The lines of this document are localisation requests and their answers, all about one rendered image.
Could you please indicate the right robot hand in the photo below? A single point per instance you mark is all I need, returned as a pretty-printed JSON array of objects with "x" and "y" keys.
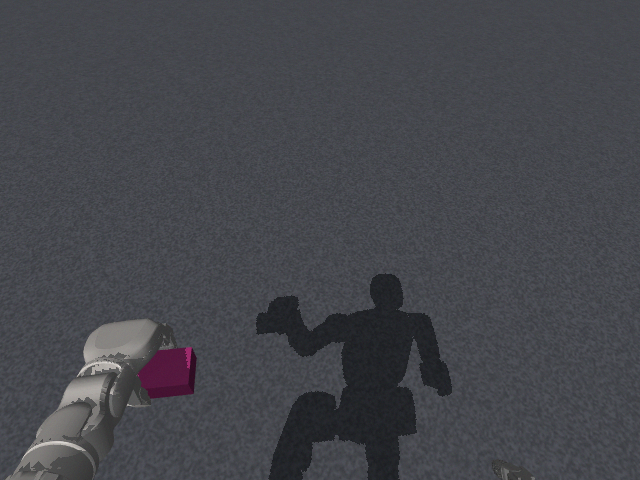
[{"x": 508, "y": 471}]

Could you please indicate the left robot hand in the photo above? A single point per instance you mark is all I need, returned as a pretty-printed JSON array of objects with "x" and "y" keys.
[{"x": 134, "y": 342}]

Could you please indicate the left robot arm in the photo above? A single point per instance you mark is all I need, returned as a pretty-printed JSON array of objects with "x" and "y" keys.
[{"x": 72, "y": 441}]

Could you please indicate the small box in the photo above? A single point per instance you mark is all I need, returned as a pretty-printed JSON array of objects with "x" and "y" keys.
[{"x": 169, "y": 373}]

